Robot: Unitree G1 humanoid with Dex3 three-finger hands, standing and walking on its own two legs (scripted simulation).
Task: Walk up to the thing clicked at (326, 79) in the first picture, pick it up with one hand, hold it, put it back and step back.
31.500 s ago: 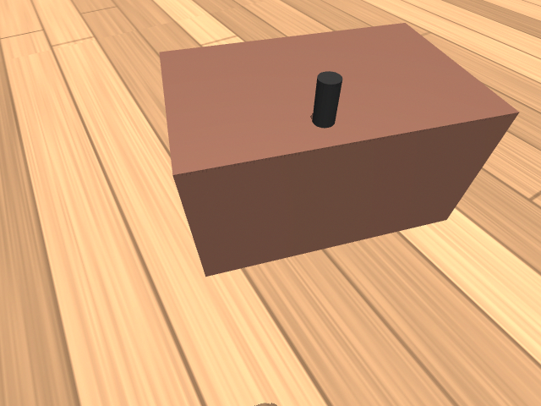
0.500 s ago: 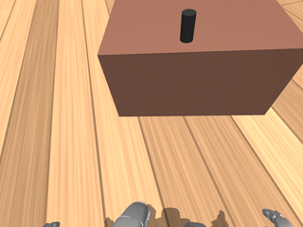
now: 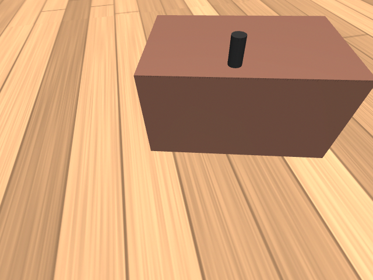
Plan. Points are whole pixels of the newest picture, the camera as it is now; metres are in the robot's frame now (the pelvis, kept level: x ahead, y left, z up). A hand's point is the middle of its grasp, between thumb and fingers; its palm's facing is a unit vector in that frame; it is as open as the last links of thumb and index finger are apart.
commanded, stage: step back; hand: right
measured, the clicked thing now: (236, 50) +1.13 -0.18 -0.08
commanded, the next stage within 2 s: stand in 0.78 s
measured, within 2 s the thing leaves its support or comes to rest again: neither
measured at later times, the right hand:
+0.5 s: hand out of the picture +0.16 -0.21 -0.14, palm faces -0.03 +0.94 -0.33, open 7.4 cm
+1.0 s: hand out of the picture +0.12 -0.21 -0.13, palm faces +0.04 +0.94 -0.34, open 7.4 cm
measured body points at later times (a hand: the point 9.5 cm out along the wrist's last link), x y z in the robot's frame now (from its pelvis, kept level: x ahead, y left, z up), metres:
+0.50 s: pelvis +0.04 +0.03 +0.01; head +0.07 +0.04 +0.46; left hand +0.14 +0.34 -0.12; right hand +0.16 -0.26 -0.11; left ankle +0.06 +0.16 -0.72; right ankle +0.03 -0.10 -0.72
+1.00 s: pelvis +0.04 +0.04 +0.02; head +0.06 +0.05 +0.47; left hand +0.14 +0.34 -0.11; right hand +0.12 -0.26 -0.10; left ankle +0.06 +0.16 -0.72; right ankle +0.03 -0.10 -0.72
